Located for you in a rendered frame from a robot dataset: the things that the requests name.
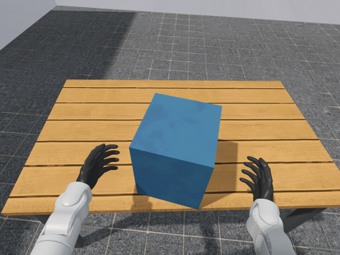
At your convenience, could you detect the right robot forearm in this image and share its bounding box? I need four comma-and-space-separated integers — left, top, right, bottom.
246, 199, 296, 255

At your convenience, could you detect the robot right hand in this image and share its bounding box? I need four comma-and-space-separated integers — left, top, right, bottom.
240, 156, 274, 202

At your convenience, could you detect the table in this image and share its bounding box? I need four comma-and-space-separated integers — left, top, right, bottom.
1, 80, 340, 248

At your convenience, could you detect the carton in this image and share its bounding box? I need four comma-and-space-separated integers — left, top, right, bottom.
129, 93, 222, 210

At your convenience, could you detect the left robot forearm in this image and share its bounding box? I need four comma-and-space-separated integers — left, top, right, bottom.
30, 182, 92, 255

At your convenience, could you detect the robot left hand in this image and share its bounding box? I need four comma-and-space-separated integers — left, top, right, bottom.
76, 143, 120, 190

